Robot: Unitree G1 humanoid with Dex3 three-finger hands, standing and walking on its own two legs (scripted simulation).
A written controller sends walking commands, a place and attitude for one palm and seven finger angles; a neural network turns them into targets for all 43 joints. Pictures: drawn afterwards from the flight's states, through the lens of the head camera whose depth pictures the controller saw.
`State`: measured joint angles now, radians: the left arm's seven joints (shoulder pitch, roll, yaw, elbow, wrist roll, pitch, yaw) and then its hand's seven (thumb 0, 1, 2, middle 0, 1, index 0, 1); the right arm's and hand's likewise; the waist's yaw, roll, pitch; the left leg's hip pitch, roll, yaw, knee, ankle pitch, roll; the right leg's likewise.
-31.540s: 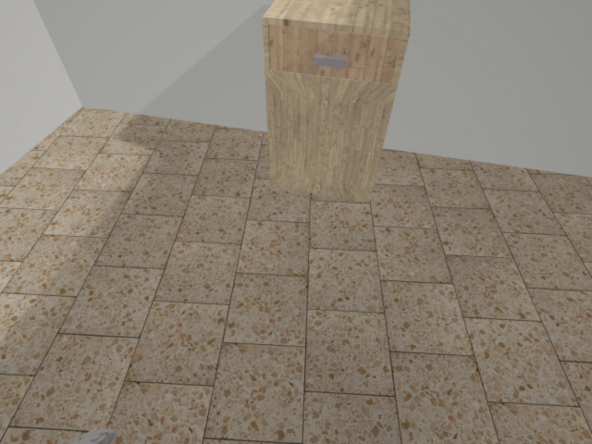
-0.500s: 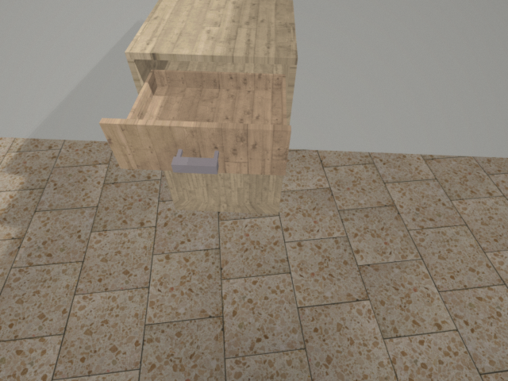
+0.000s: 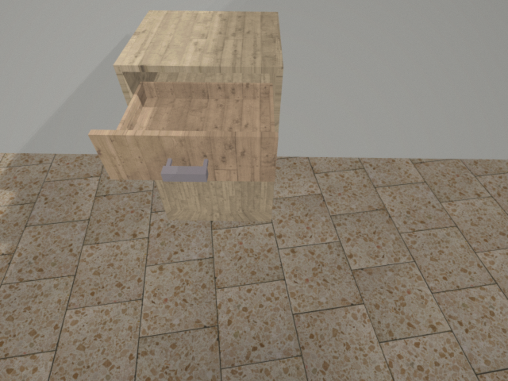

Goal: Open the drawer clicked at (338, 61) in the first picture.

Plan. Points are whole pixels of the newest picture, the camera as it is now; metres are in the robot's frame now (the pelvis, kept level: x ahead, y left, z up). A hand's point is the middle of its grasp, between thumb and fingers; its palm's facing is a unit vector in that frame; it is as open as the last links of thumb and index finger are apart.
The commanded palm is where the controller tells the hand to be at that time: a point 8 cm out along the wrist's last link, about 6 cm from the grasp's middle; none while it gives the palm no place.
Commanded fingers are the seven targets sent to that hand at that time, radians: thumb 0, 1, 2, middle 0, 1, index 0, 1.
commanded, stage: look to check the result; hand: left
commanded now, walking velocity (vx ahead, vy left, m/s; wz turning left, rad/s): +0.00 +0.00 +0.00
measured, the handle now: (186, 167) +0.61 +0.20 -0.08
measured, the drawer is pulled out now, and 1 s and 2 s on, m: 0.30 0.30 0.30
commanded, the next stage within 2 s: stand and wait in 0.58 s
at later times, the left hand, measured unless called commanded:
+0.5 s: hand out of the picture -0.01 +0.15 -0.18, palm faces +0.04 -0.98 -0.18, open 7.4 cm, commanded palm none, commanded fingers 0.00 0.90 0.90 -0.20 -0.30 -0.20 -0.30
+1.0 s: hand out of the picture +0.01 +0.15 -0.17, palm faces +0.04 -0.98 -0.19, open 7.4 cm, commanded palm none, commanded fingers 0.00 0.90 0.90 -0.20 -0.30 -0.20 -0.30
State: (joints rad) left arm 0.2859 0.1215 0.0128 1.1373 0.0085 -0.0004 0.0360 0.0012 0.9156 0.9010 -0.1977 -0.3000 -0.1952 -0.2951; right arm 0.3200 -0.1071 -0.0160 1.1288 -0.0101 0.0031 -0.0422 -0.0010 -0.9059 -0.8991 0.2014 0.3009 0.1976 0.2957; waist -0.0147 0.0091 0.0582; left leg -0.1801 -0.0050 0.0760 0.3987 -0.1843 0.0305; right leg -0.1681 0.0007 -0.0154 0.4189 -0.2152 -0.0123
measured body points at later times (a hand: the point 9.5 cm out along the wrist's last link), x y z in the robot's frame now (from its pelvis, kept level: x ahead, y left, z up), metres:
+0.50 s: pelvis +0.01 -0.01 +0.00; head +0.03 -0.02 +0.45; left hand -0.01 +0.20 -0.16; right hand -0.01 -0.22 -0.17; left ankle +0.02 +0.10 -0.74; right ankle +0.01 -0.11 -0.74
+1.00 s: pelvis +0.02 -0.02 +0.00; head +0.04 -0.02 +0.45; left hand +0.01 +0.20 -0.16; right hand +0.00 -0.23 -0.16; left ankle +0.02 +0.10 -0.74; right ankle +0.01 -0.11 -0.74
